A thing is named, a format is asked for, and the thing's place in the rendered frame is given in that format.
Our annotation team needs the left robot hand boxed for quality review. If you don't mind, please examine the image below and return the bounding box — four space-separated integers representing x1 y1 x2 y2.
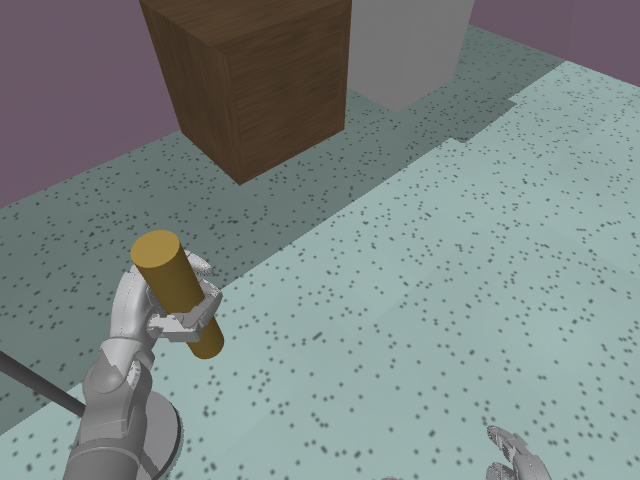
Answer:
110 250 223 350

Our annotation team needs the can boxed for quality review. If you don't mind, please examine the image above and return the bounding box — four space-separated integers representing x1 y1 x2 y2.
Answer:
130 230 224 359

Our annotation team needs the left robot arm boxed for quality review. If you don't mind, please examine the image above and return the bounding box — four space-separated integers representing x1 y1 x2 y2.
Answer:
62 337 155 480

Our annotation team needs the floor lamp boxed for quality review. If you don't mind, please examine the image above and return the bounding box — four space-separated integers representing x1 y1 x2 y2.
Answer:
0 351 181 480

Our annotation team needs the right robot hand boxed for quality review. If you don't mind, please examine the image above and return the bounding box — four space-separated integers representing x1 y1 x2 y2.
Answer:
486 425 552 480

